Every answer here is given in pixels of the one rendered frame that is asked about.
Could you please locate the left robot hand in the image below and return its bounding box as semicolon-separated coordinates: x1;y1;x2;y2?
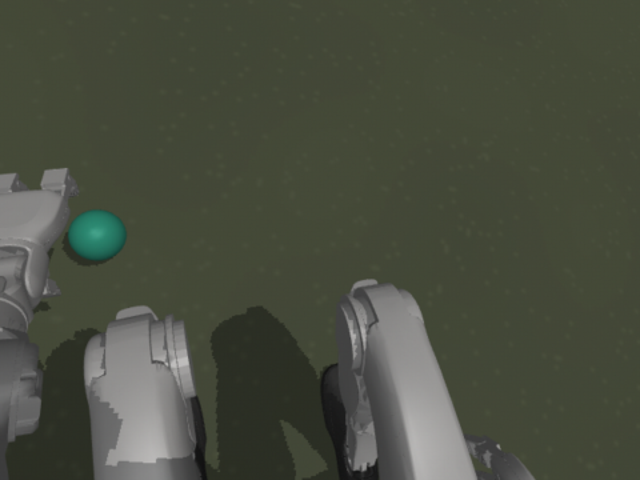
0;168;79;298

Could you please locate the left robot foot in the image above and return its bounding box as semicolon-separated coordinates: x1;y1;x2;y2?
190;395;207;480

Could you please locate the right robot foot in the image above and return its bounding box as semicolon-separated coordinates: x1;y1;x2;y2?
320;364;378;480

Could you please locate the right robot hand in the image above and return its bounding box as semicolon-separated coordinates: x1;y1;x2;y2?
463;434;536;480

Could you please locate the ball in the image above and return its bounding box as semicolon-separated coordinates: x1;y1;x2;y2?
68;210;126;261

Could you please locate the left robot arm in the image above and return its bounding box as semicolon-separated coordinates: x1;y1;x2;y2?
0;239;49;480

